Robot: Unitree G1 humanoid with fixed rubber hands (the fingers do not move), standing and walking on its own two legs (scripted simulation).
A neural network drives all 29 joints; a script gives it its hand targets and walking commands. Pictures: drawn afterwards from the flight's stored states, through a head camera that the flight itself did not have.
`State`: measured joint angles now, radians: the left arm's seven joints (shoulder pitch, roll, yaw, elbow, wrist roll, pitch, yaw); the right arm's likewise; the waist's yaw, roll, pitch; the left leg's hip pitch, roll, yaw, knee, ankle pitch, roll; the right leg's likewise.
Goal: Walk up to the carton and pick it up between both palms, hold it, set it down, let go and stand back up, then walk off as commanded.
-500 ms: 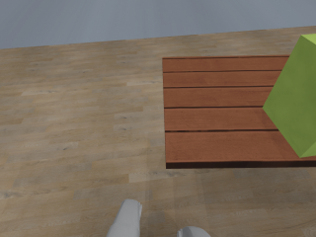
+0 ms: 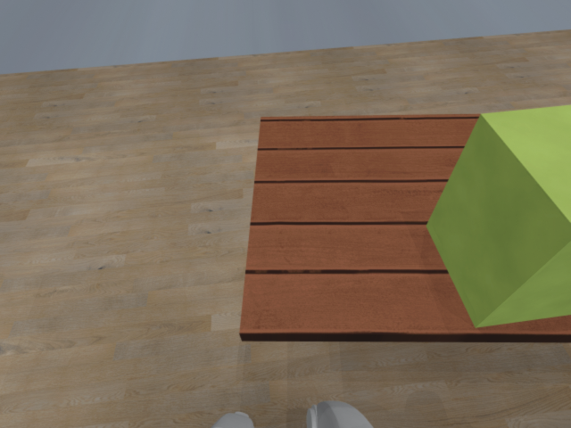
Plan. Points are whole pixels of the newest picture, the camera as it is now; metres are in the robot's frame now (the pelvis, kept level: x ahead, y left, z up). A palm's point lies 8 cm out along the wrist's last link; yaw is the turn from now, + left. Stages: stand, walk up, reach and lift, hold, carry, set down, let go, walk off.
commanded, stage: walk up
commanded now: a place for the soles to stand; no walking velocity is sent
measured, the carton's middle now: (546, 220) +0.43 -0.33 +0.06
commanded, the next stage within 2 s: none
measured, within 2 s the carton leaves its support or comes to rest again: neither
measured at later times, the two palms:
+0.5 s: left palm out of the picture +0.04 +0.09 -0.06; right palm out of the picture +0.06 -0.50 -0.16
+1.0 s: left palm out of the picture -0.01 +0.17 -0.06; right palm out of the picture +0.06 -0.43 -0.14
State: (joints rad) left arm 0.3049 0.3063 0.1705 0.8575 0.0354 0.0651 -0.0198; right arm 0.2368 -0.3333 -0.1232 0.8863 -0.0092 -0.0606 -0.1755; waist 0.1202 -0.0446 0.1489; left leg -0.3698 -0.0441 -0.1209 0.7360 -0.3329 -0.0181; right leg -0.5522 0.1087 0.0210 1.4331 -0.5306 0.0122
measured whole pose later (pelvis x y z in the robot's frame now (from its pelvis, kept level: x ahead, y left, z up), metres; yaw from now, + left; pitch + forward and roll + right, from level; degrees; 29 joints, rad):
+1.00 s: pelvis -0.03 -0.14 +0.01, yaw +4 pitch -3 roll -2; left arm 0.27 0.28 0.08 0.85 0.04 -0.07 0.07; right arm 0.25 -0.40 -0.12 0.91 -0.04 0.09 0.03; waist 0.08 0.19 0.06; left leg -0.52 -0.02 -0.23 1.13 -0.41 0.00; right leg -0.39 -0.03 -0.07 0.76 -0.32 -0.03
